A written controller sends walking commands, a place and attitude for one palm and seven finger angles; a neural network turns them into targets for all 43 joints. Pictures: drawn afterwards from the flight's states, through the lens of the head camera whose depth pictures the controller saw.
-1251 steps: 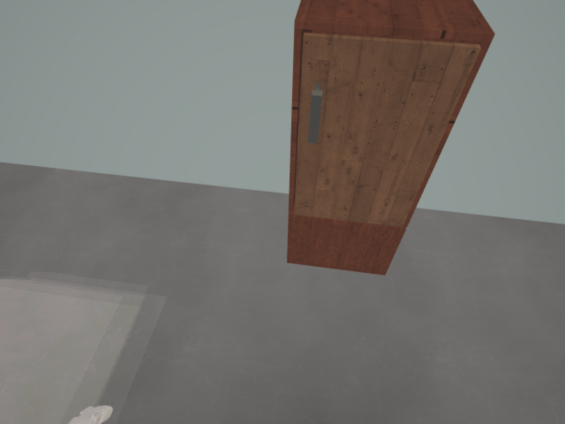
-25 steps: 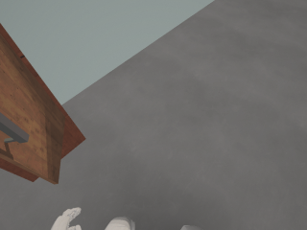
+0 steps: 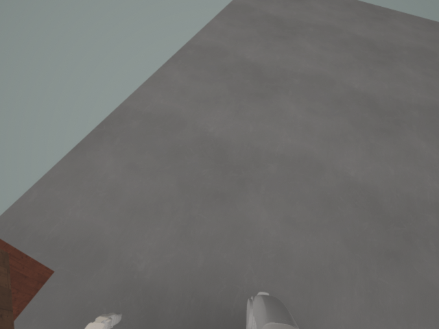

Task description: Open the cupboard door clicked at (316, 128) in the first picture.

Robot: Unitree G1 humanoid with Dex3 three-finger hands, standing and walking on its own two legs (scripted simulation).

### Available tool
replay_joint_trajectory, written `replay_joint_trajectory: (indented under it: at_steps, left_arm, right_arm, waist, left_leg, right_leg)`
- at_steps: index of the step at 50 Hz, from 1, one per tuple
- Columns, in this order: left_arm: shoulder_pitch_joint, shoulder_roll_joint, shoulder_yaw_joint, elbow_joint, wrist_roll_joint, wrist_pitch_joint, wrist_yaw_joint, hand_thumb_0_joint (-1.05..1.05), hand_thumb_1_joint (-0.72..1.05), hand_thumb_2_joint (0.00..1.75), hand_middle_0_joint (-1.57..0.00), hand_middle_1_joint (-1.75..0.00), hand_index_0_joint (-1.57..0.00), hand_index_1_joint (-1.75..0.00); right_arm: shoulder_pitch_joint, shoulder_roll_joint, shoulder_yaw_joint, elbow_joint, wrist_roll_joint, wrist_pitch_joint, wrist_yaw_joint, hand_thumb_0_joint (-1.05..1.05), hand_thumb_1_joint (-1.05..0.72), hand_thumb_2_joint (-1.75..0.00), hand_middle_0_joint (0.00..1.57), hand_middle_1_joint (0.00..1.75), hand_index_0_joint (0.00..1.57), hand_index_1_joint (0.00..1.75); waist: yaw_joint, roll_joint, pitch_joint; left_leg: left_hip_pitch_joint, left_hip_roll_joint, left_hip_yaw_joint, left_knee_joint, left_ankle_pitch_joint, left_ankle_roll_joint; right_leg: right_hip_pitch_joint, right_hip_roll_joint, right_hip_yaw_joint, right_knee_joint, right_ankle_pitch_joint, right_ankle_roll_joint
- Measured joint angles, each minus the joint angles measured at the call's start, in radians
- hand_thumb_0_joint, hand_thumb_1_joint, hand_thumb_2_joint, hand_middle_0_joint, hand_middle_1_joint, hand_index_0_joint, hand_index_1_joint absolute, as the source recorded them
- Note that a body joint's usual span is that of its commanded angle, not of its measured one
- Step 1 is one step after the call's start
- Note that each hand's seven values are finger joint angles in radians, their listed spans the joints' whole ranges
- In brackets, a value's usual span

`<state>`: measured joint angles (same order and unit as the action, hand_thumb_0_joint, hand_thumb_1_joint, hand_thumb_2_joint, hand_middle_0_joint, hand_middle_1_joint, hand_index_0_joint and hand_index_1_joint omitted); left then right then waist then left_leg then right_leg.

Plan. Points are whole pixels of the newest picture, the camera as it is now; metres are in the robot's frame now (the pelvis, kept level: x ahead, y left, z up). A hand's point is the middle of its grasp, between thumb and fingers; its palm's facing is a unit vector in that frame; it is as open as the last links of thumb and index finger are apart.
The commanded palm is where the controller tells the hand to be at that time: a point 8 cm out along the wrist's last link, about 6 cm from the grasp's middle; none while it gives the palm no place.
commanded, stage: walk to a spot facing it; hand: left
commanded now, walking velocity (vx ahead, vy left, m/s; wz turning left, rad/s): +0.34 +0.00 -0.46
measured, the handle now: out of the picture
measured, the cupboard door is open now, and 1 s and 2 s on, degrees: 53 53 53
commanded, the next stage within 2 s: turn to face it in 1.22 s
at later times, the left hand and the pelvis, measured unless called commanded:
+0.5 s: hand (168, 252) +0.29 +0.12 -0.17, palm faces -0.14 -0.96 -0.25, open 7.1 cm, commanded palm none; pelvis +0.23 -0.07 +0.00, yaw -10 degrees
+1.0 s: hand (197, 157) +0.58 +0.08 -0.17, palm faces -0.27 -0.95 -0.17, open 7.2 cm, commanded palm none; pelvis +0.49 -0.08 +0.00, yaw -19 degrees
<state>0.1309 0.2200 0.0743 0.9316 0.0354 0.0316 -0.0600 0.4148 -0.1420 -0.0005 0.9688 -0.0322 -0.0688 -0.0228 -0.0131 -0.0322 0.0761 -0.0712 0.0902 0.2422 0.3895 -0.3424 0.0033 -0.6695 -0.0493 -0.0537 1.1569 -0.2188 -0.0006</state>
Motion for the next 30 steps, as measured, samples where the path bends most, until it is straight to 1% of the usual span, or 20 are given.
replay_joint_trajectory:
  at_steps: [2, 4, 7, 9, 10, 11, 12, 13, 14, 15, 16, 18, 19, 22, 26, 30]
  left_arm:
    - [-0.034, -0.008, -0.004, -0.004, 0.000, 0.002, -0.002, 0.01, 0.92, 0.90, -0.20, -0.30, -0.20, -0.30]
    - [-0.071, -0.017, -0.010, -0.006, -0.001, 0.004, -0.004, 0.01, 0.92, 0.90, -0.20, -0.30, -0.20, -0.30]
    - [-0.121, -0.027, -0.019, -0.016, -0.003, -0.003, -0.003, 0.01, 0.92, 0.90, -0.20, -0.30, -0.20, -0.30]
    - [-0.140, -0.032, -0.023, -0.026, -0.006, -0.018, 0.001, 0.01, 0.92, 0.90, -0.20, -0.30, -0.20, -0.30]
    - [-0.139, -0.031, -0.026, -0.032, -0.006, -0.033, 0.002, 0.01, 0.92, 0.90, -0.20, -0.30, -0.20, -0.30]
    - [-0.133, -0.028, -0.027, -0.038, -0.006, -0.051, 0.006, 0.00, 0.91, 0.90, -0.20, -0.30, -0.20, -0.30]
    - [-0.127, -0.029, -0.025, -0.040, -0.012, -0.068, 0.015, 0.00, 0.91, 0.90, -0.20, -0.30, -0.20, -0.30]
    - [-0.116, -0.029, -0.026, -0.038, -0.019, -0.076, 0.023, 0.00, 0.91, 0.90, -0.20, -0.30, -0.20, -0.30]
    - [-0.099, -0.028, -0.026, -0.032, -0.023, -0.079, 0.031, 0.00, 0.91, 0.90, -0.20, -0.30, -0.20, -0.30]
    - [-0.078, -0.028, -0.027, -0.021, -0.025, -0.078, 0.038, 0.00, 0.91, 0.90, -0.20, -0.30, -0.20, -0.30]
    - [-0.053, -0.029, -0.028, -0.007, -0.025, -0.076, 0.045, 0.00, 0.91, 0.90, -0.20, -0.30, -0.20, -0.30]
    - [-0.001, -0.034, -0.026, 0.026, -0.023, -0.075, 0.054, 0.00, 0.92, 0.90, -0.20, -0.30, -0.20, -0.30]
    - [0.021, -0.031, -0.010, 0.036, -0.027, -0.080, 0.065, -0.01, 0.94, 0.90, -0.20, -0.30, -0.20, -0.30]
    - [0.083, -0.014, -0.004, 0.072, -0.022, -0.089, 0.064, -0.02, 0.96, 0.90, -0.21, -0.30, -0.21, -0.30]
    - [0.164, -0.020, -0.016, 0.109, -0.023, -0.104, 0.062, -0.01, 0.95, 0.90, -0.20, -0.30, -0.20, -0.30]
    - [0.239, -0.040, -0.034, 0.139, -0.022, -0.107, 0.068, -0.01, 0.93, 0.90, -0.20, -0.30, -0.20, -0.30]
  right_arm:
    - [0.035, 0.005, 0.000, 0.025, -0.001, 0.004, -0.002, 0.00, -0.90, -0.90, 0.20, 0.30, 0.21, 0.29]
    - [0.067, 0.007, 0.000, 0.047, -0.003, 0.009, -0.004, 0.00, -0.90, -0.90, 0.20, 0.30, 0.20, 0.29]
    - [0.109, 0.007, -0.001, 0.081, -0.004, 0.017, -0.004, 0.00, -0.90, -0.90, 0.20, 0.30, 0.20, 0.29]
    - [0.135, 0.007, -0.001, 0.107, -0.002, 0.027, -0.002, 0.00, -0.90, -0.90, 0.20, 0.30, 0.20, 0.29]
    - [0.149, 0.011, -0.001, 0.121, 0.002, 0.034, 0.002, 0.00, -0.90, -0.90, 0.20, 0.30, 0.20, 0.29]
    - [0.159, 0.016, -0.002, 0.132, 0.011, 0.043, 0.008, 0.01, -0.90, -0.90, 0.20, 0.30, 0.21, 0.29]
    - [0.143, 0.016, -0.006, 0.142, 0.020, 0.055, 0.011, 0.01, -0.90, -0.90, 0.20, 0.30, 0.21, 0.29]
    - [0.113, 0.014, -0.013, 0.146, 0.023, 0.065, 0.013, 0.01, -0.90, -0.90, 0.20, 0.30, 0.21, 0.29]
    - [0.079, 0.011, -0.020, 0.143, 0.023, 0.072, 0.014, 0.01, -0.90, -0.90, 0.20, 0.30, 0.21, 0.29]
    - [0.043, 0.008, -0.028, 0.134, 0.021, 0.074, 0.013, 0.01, -0.90, -0.90, 0.20, 0.30, 0.21, 0.29]
    - [0.005, 0.004, -0.034, 0.120, 0.017, 0.074, 0.013, 0.01, -0.90, -0.90, 0.20, 0.30, 0.21, 0.29]
    - [-0.068, -0.004, -0.043, 0.082, 0.011, 0.068, 0.014, 0.01, -0.91, -0.90, 0.20, 0.30, 0.20, 0.29]
    - [-0.099, -0.006, -0.046, 0.062, 0.009, 0.063, 0.015, 0.01, -0.91, -0.90, 0.20, 0.30, 0.20, 0.29]
    - [-0.183, -0.014, -0.052, 0.015, 0.005, 0.052, 0.022, 0.01, -0.91, -0.90, 0.20, 0.30, 0.20, 0.29]
    - [-0.280, -0.033, -0.055, -0.013, 0.008, 0.049, 0.031, 0.00, -0.91, -0.90, 0.20, 0.30, 0.20, 0.29]
    - [-0.359, -0.043, -0.052, -0.021, 0.012, 0.052, 0.041, 0.00, -0.91, -0.90, 0.20, 0.30, 0.20, 0.29]
  waist:
    - [-0.014, 0.003, 0.010]
    - [-0.032, 0.007, 0.024]
    - [-0.058, 0.022, 0.046]
    - [-0.066, 0.033, 0.054]
    - [-0.062, 0.030, 0.052]
    - [-0.054, 0.017, 0.046]
    - [-0.047, 0.019, 0.054]
    - [-0.046, 0.021, 0.064]
    - [-0.048, 0.021, 0.069]
    - [-0.049, 0.021, 0.069]
    - [-0.050, 0.021, 0.064]
    - [-0.050, 0.021, 0.047]
    - [-0.047, 0.021, 0.037]
    - [-0.026, 0.028, 0.008]
    - [0.014, 0.045, -0.012]
    - [0.053, 0.047, -0.014]
  left_leg:
    - [0.042, -0.001, 0.026, -0.023, -0.016, -0.009]
    - [0.082, -0.002, 0.049, -0.039, -0.036, -0.020]
    - [0.132, 0.010, 0.077, -0.029, -0.085, -0.047]
    - [0.145, 0.035, 0.085, 0.037, -0.135, -0.065]
    - [0.132, 0.050, 0.084, 0.122, -0.157, -0.070]
    - [0.082, 0.065, 0.067, 0.272, -0.152, -0.063]
    - [0.005, 0.073, 0.005, 0.472, -0.166, -0.057]
    - [-0.079, 0.066, -0.066, 0.655, -0.165, -0.051]
    - [-0.158, 0.057, -0.121, 0.789, -0.137, -0.046]
    - [-0.228, 0.053, -0.155, 0.865, -0.100, -0.043]
    - [-0.290, 0.055, -0.175, 0.892, -0.066, -0.042]
    - [-0.393, 0.064, -0.198, 0.856, -0.013, -0.045]
    - [-0.435, 0.068, -0.206, 0.815, 0.009, -0.049]
    - [-0.516, 0.071, -0.217, 0.686, 0.076, -0.056]
    - [-0.560, 0.055, -0.216, 0.570, 0.141, -0.057]
    - [-0.542, 0.021, -0.187, 0.451, 0.167, -0.045]
  right_leg:
    - [-0.006, -0.008, -0.019, -0.102, 0.035, -0.004]
    - [0.010, -0.009, -0.041, -0.223, 0.050, -0.015]
    - [0.064, 0.018, -0.074, -0.371, 0.019, -0.050]
    - [0.133, 0.050, -0.097, -0.444, -0.018, -0.081]
    - [0.188, 0.062, -0.104, -0.493, -0.013, -0.099]
    - [0.220, 0.061, -0.100, -0.516, 0.022, -0.115]
    - [0.222, 0.068, -0.098, -0.478, 0.001, -0.121]
    - [0.235, 0.077, -0.095, -0.456, -0.038, -0.124]
    - [0.259, 0.087, -0.092, -0.461, -0.066, -0.125]
    - [0.288, 0.097, -0.085, -0.485, -0.079, -0.124]
    - [0.317, 0.105, -0.077, -0.522, -0.075, -0.118]
    - [0.372, 0.120, -0.057, -0.602, -0.055, -0.117]
    - [0.396, 0.126, -0.049, -0.639, -0.049, -0.121]
    - [0.467, 0.138, -0.023, -0.727, -0.041, -0.125]
    - [0.563, 0.148, 0.007, -0.797, -0.063, -0.116]
    - [0.660, 0.147, 0.032, -0.835, -0.109, -0.104]
